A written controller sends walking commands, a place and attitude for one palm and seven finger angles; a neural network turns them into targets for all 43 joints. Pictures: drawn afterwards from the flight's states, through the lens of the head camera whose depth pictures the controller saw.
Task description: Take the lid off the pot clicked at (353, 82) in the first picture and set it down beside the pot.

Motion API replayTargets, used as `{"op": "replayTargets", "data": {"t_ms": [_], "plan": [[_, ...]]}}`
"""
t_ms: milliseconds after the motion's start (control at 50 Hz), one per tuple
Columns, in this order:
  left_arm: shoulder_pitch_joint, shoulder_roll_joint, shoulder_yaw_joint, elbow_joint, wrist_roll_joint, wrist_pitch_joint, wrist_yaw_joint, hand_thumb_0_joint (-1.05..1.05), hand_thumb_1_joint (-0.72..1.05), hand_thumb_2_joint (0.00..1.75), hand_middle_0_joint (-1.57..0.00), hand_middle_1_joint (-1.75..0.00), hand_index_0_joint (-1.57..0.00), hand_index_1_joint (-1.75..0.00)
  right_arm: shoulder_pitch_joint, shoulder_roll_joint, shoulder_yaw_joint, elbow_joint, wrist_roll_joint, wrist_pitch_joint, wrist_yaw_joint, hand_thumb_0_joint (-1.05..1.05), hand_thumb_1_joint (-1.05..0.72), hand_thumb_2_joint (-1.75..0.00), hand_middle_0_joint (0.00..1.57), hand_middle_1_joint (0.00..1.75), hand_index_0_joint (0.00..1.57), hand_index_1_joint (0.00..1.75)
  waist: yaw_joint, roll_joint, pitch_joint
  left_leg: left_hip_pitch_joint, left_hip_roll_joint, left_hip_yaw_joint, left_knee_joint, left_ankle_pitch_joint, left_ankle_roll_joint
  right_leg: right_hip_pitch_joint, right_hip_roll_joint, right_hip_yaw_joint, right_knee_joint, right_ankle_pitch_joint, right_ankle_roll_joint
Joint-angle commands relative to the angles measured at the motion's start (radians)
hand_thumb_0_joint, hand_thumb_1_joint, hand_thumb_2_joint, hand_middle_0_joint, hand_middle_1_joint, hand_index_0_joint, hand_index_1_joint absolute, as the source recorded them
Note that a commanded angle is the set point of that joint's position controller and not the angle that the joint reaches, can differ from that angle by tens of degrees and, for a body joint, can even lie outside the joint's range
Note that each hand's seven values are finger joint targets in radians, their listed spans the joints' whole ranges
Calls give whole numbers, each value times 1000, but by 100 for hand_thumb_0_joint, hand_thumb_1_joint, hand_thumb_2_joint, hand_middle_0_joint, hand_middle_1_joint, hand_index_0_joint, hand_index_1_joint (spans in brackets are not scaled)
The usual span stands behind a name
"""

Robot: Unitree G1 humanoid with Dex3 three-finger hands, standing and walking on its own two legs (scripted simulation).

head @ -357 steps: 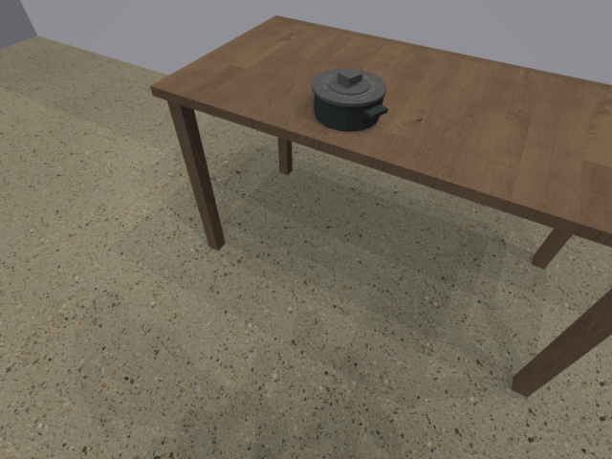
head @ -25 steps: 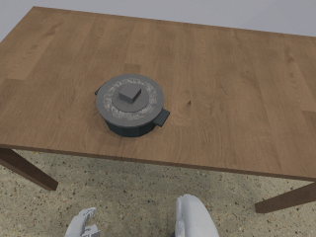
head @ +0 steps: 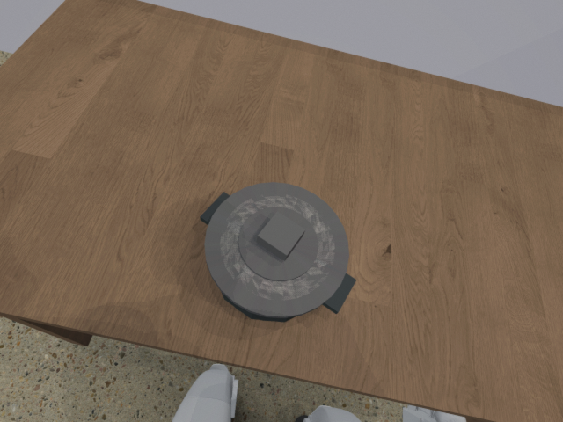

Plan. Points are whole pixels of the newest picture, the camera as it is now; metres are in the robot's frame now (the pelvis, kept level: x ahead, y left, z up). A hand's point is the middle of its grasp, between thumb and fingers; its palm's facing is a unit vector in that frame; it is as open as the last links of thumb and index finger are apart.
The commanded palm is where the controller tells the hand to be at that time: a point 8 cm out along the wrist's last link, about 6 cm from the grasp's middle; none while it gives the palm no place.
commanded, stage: come to a stop and stand still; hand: left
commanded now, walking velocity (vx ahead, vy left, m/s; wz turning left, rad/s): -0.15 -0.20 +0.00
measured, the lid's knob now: (280, 235) +0.32 +0.04 +0.07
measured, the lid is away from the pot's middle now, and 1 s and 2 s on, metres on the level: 0.00 0.00 0.00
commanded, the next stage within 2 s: look again from close up in 1.16 s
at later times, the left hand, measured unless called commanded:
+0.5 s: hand out of the picture -0.06 +0.27 -0.19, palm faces -0.11 -0.98 -0.19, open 7.3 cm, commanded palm none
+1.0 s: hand out of the picture -0.18 +0.28 -0.18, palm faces -0.06 -0.99 -0.15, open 7.3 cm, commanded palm none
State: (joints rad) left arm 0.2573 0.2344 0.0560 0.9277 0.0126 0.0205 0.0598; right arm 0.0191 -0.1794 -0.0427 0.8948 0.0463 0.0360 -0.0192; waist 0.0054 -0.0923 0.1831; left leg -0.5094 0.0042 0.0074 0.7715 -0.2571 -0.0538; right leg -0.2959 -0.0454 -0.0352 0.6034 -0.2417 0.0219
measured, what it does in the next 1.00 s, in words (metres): walks backwards: left foot, then right foot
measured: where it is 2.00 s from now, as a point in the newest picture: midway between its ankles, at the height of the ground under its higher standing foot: outside the picture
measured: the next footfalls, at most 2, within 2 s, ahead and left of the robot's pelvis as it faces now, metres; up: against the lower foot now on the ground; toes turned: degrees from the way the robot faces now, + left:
left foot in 0.02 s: +0.10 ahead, +0.09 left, +0.00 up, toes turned +2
right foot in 0.56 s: -0.18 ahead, +0.01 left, +0.00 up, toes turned -9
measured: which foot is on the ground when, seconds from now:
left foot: up 0.00-0.00, down 0.02-0.58, up 0.60-0.84, down 0.86-1.00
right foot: down 0.00-0.00, up 0.02-0.54, down 0.56-0.92, up 0.94-1.00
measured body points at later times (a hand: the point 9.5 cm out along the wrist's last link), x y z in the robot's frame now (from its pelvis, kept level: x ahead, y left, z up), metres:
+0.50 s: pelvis -0.10 +0.07 -0.01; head -0.06 +0.11 +0.44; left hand -0.06 +0.33 -0.17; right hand -0.05 -0.17 -0.14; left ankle +0.05 +0.09 -0.73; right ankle -0.23 -0.04 -0.69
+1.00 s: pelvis -0.20 +0.11 +0.00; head -0.22 +0.14 +0.45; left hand -0.18 +0.33 -0.17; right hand -0.26 -0.08 -0.15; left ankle -0.21 +0.20 -0.73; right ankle -0.24 +0.01 -0.71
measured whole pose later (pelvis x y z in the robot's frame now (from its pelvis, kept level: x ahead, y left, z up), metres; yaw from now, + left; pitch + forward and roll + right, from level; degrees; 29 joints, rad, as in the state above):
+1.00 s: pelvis -0.20 +0.11 +0.00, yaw -7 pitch +0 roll +0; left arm 0.35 0.16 0.02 1.04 0.02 0.03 0.04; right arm 0.40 -0.06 0.00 1.11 -0.02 0.00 -0.03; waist 0.00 -0.07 -0.06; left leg -0.21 -0.03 0.06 0.51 -0.30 0.05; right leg -0.29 0.00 -0.04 0.72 -0.43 -0.02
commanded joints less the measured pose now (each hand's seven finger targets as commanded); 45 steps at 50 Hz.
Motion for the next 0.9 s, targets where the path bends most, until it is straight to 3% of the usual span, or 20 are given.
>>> {"op": "replayTargets", "data": {"t_ms": [0,20,40,80,100,180,400,480,520,540,560,580,600,640,660,700,760,800,840,880], "plan": [[69,50,21,-57,-20,29,15,0,90,90,-20,-30,-20,-30,241,-203,-33,-37,-33,-5,-23,0,-90,-90,20,30,20,30,-55,269,-434,342,470,-395,-344,1272,239,-68,138,216,776,-473,32],[90,55,23,-69,-11,32,10,0,90,90,-20,-30,-20,-30,193,-180,-17,-46,-41,-17,-13,0,-90,-90,20,30,20,30,-15,194,-323,304,463,-227,-347,1180,262,-130,88,223,881,-384,29],[88,37,21,-82,0,25,11,0,90,90,-20,-30,-20,-30,136,-151,-4,-72,-49,-20,-21,0,-90,-90,20,30,20,30,10,103,-219,249,442,-226,-346,1138,255,-220,90,159,946,-390,44],[100,90,40,-22,6,62,-3,0,90,90,-20,-30,-20,-30,97,-128,4,-71,-58,-21,-46,0,-90,-90,20,30,20,30,59,357,-199,142,322,-170,-389,933,110,-162,107,203,892,-239,81],[130,113,49,-13,10,73,-11,0,90,90,-20,-30,-20,-30,95,-115,5,-69,-61,-21,-51,0,-90,-90,20,30,20,30,68,378,-186,153,269,-111,-392,843,65,-157,112,191,871,-188,90],[143,123,50,-17,24,78,-32,0,90,90,-20,-30,-20,-30,194,-127,-14,-42,-51,-23,-61,0,-90,-90,20,30,20,30,32,237,-327,347,231,-100,-396,496,57,-236,136,157,874,-109,114],[225,73,12,-16,37,76,-60,0,90,90,-20,-30,-20,-30,222,-140,-49,-10,-79,-6,-23,0,-90,-90,20,30,20,30,-2,278,-281,218,193,-233,-607,-529,86,-78,100,-6,324,-227,21],[362,47,-3,37,16,69,-40,0,90,90,-20,-30,-20,-30,218,-129,-51,2,-80,13,-23,0,-90,-90,20,30,20,30,28,219,-293,162,191,-229,-629,-478,76,178,120,-64,-64,-298,-61],[469,13,-16,84,8,61,-32,0,90,90,-20,-30,-20,-30,180,-117,-55,-4,-73,36,-20,0,-90,-90,20,30,20,30,71,121,-261,44,133,-89,-501,-450,25,384,131,-127,-320,-116,-106],[463,22,-27,87,10,55,-26,0,90,90,-20,-30,-20,-30,193,-63,-57,0,-65,37,-16,0,-90,-90,20,30,20,30,58,-4,-216,-3,35,26,-303,-371,-19,393,99,-111,-435,-24,-137],[365,21,-44,46,19,46,-15,0,90,90,-20,-30,-20,-30,260,3,-61,20,-58,47,-23,0,-90,-90,20,30,20,30,4,-171,-218,109,-96,181,259,-273,-37,176,-58,-3,-533,72,-208],[104,5,-68,-56,24,31,-2,0,90,90,-20,-30,-20,-30,372,5,-70,38,-65,61,-18,0,-90,-90,20,30,20,30,-119,-141,-163,96,-116,62,723,-261,-14,-90,-129,-11,-465,124,-237],[-54,-1,-54,-93,22,4,5,0,90,90,-20,-30,-20,-30,377,-66,-69,60,-61,55,-7,0,-90,-90,20,30,20,30,-148,-218,-26,-24,-62,-27,809,-161,19,-238,-183,188,-549,-84,-252],[-70,16,-60,-103,11,-33,1,0,90,90,-20,-30,-20,-30,356,-84,-68,38,-58,44,6,0,-90,-90,20,30,20,30,-160,-46,77,-100,-10,-85,858,-103,41,-290,-222,244,-552,-188,-270],[-5,-2,-59,-71,15,-52,1,0,90,90,-20,-30,-20,-30,316,-37,-50,25,-63,24,8,0,-90,-90,20,30,20,30,-135,113,103,-187,-3,-53,840,-96,50,-219,-215,261,-499,-182,-283],[87,24,-47,-19,14,-64,2,0,90,90,-20,-30,-20,-30,310,2,-28,44,-73,-6,7,0,-90,-90,20,30,20,30,-85,216,18,-214,16,-15,626,-69,42,-16,-187,226,-395,-72,-276],[167,44,-24,1,26,-45,-3,0,90,90,-20,-30,-20,-30,316,40,-2,69,-60,-34,3,0,-90,-90,20,30,20,30,-4,61,-128,39,18,56,-4,-194,37,97,-151,164,-252,107,-231],[181,35,-24,31,15,-35,-9,0,90,90,-20,-30,-20,-30,392,67,15,119,-44,-46,2,0,-90,-90,20,30,20,30,-3,6,-185,272,-21,91,-394,-68,43,101,-92,97,-160,118,-146],[202,-23,-31,40,-5,-37,-22,0,90,90,-20,-30,-20,-30,378,17,11,138,-41,-66,-13,0,-90,-90,20,30,20,30,25,128,-197,368,75,-24,-475,158,73,62,-17,47,-61,66,-64],[197,-57,-29,42,-2,-24,-22,0,90,90,-20,-30,-20,-30,387,-47,1,135,-60,-52,-20,0,-90,-90,20,30,20,30,30,176,-182,291,192,-139,-432,98,140,15,16,-3,-51,-155,-45]]}}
